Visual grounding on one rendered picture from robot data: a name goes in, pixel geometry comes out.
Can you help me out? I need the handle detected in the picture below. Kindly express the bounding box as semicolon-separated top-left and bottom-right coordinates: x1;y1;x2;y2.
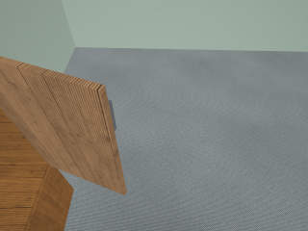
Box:
108;99;116;130

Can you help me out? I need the cupboard door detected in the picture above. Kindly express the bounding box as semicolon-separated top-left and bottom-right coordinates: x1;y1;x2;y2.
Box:
0;56;127;195

